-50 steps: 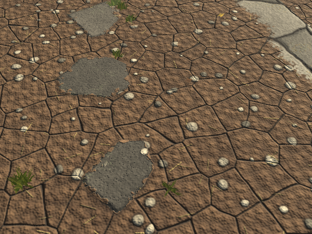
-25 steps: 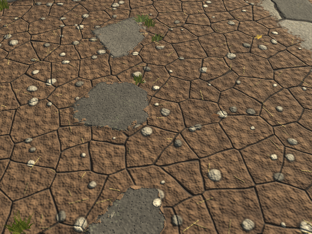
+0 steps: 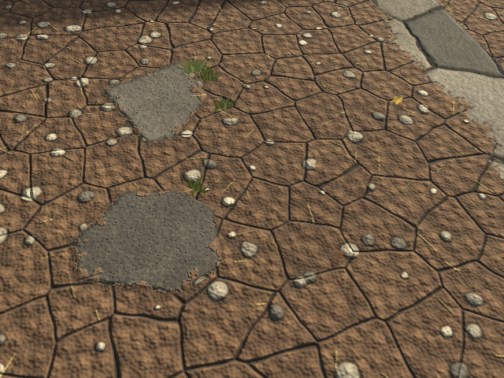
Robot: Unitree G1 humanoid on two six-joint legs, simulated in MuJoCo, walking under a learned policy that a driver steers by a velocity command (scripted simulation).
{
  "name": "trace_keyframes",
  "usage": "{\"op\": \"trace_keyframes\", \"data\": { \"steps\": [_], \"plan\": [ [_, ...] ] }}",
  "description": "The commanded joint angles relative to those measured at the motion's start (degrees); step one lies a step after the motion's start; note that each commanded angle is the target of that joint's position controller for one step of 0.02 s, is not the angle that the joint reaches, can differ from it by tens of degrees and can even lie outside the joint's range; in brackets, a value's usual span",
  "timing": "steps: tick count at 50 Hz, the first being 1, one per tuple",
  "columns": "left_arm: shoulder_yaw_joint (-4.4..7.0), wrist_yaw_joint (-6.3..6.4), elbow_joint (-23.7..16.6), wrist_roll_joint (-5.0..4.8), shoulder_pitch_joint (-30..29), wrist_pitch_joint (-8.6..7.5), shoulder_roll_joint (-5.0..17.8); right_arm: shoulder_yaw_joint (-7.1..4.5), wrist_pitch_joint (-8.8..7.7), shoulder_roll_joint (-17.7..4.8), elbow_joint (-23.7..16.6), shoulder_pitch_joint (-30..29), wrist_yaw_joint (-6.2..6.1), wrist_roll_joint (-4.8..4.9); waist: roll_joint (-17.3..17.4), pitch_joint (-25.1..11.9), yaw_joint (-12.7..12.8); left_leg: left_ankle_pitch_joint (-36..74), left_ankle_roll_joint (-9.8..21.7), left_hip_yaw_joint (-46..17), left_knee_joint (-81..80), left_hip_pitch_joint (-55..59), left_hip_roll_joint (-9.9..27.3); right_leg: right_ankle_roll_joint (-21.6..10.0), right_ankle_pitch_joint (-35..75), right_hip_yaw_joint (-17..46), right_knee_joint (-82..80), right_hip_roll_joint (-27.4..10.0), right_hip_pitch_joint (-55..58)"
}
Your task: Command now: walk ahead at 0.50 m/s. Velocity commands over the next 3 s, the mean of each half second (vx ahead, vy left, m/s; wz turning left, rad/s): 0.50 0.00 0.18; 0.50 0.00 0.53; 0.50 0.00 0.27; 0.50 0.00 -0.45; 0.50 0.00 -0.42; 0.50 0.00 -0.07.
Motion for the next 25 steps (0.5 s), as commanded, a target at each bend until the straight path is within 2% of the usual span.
{"op": "trace_keyframes", "data": {
  "steps": [1,5,8,10,12,13,14,15,16,17,18,19,20,21,23,25],
  "plan": [
    [0.52,-0.12,-3.22,0.24,-1.52,-0.42,2.34,-1.93,-0.73,-9.14,-3.02,-2.00,-0.93,0.30,5.69,0.40,1.52,10.56,7.96,-10.15,-9.59,1.60,14.98,0.95,9.41,0.70,-8.39,-1.08,-3.02],
    [-0.15,-1.02,-5.11,-0.21,-9.07,-1.09,1.08,-1.97,-0.20,-9.93,-0.94,1.85,-1.40,0.83,5.66,2.42,-1.30,9.29,6.76,-7.09,-9.77,3.56,14.24,0.80,16.34,-1.58,-19.60,1.15,-0.73],
    [-0.39,-2.04,-6.88,-0.58,-13.54,-1.55,1.19,-2.07,0.73,-10.11,0.86,4.74,-1.49,0.98,5.54,3.80,-2.63,10.74,6.86,-7.37,-7.60,9.11,16.44,-0.07,14.37,-1.89,-23.79,2.19,-2.22],
    [-0.32,-2.72,-7.97,-0.59,-15.18,-1.96,1.80,-2.31,1.40,-10.45,1.69,5.56,-1.72,1.23,5.90,4.15,-2.29,14.05,6.40,-8.65,-5.01,12.38,18.15,-1.28,10.68,-1.51,-25.86,2.75,-2.03],
    [0.30,-2.96,-7.61,-0.50,-12.37,-2.38,3.42,-2.61,1.93,-11.20,1.84,4.69,-1.98,1.43,7.04,2.56,0.19,21.12,5.52,-9.99,-1.09,13.80,18.69,-2.51,6.58,-1.95,-27.72,4.29,3.36],
    [1.07,-2.79,-6.39,-0.37,-7.68,-2.60,4.87,-2.75,2.16,-11.79,1.51,3.22,-2.05,1.52,7.71,-0.14,3.14,29.36,4.76,-9.48,3.77,12.89,17.57,-3.49,5.86,-3.34,-29.01,6.00,10.87],
    [2.52,-2.28,-3.58,-0.14,1.49,-2.72,7.61,-2.31,2.31,-10.77,1.04,2.30,-2.07,1.30,6.83,-6.05,7.42,32.53,3.21,-7.63,13.48,8.86,14.39,-5.17,7.82,-3.71,-29.17,6.23,24.57],
    [3.73,-1.56,-1.60,0.82,12.32,-2.63,11.75,-1.15,2.13,-7.98,-0.66,2.09,-2.07,0.20,1.60,-15.33,11.21,18.12,1.08,-5.33,30.57,-3.38,10.44,-8.71,8.82,6.57,-26.29,-3.80,43.37],
    [4.47,-1.54,-0.32,0.81,14.92,-2.07,15.32,0.94,0.91,-0.28,-1.07,10.23,-1.60,0.65,-13.88,-23.17,7.26,-20.74,-2.63,-4.15,50.05,-25.91,0.58,-17.30,-1.16,32.18,-31.60,-17.53,62.34],
    [2.95,-1.39,-0.81,0.33,14.64,-1.91,9.09,-0.62,0.06,-7.04,-0.09,6.91,-1.50,2.12,-8.66,-21.69,9.81,-24.75,-2.42,-11.22,56.96,-31.43,3.03,-16.14,-9.37,35.69,-36.16,-16.56,59.63],
    [2.13,-1.06,-1.27,0.24,10.27,-2.02,6.63,-1.67,-0.30,-10.00,-1.84,1.66,-1.50,3.27,-6.41,-12.43,9.33,-19.91,-1.94,-10.39,58.05,-34.80,5.75,-13.18,-8.72,26.49,-37.77,-14.71,51.99],
    [1.67,-0.98,-1.63,0.42,6.20,-2.16,5.19,-1.72,-0.24,-9.41,-2.30,-0.93,-1.84,3.09,-3.04,-7.89,7.58,-14.78,-2.07,-9.05,56.24,-33.11,8.50,-11.62,-4.96,19.95,-39.67,-12.54,44.00],
    [1.25,-1.12,-1.59,0.60,3.29,-2.37,3.44,-2.03,0.18,-8.65,-2.41,-2.04,-2.09,2.36,-2.34,-4.23,6.06,-11.47,-2.33,-8.93,53.48,-31.16,9.98,-10.77,-1.41,14.89,-41.88,-10.61,37.44],
    [0.95,-1.20,-1.42,1.13,1.52,-2.71,2.36,-2.25,1.01,-7.52,-2.06,-0.60,-2.10,2.22,-3.42,-2.88,4.08,-9.06,-2.40,-9.41,51.87,-27.59,11.36,-9.95,0.86,10.50,-43.91,-9.04,32.93],
    [1.19,-1.26,-0.67,1.17,0.28,-3.23,2.41,-2.06,2.53,-4.73,-2.21,0.41,-1.99,2.34,-3.07,-1.20,2.46,-7.51,-2.81,-8.99,50.03,-25.34,12.15,-10.27,4.61,5.36,-46.84,-8.48,28.46],
    [1.71,-0.92,0.14,1.27,0.21,-3.53,3.87,-2.14,3.53,-4.13,-3.62,-1.47,-2.06,2.01,-1.77,0.56,1.85,-4.04,-3.42,-9.21,47.34,-27.79,12.53,-10.64,8.21,1.09,-48.37,-8.62,27.25]
  ]
}}
Next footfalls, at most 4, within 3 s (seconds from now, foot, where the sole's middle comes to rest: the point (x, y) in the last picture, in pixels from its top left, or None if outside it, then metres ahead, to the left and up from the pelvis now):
0.30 right None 0.34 -0.16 -0.79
0.82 left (190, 348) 0.58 0.14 -0.79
1.32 right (208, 239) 0.93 0.10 -0.79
1.80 left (114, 211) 1.05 0.41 -0.79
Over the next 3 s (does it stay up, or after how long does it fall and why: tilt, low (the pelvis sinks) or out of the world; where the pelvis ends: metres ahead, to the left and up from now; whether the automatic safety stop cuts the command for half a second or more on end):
stays up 1.60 0.35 -0.01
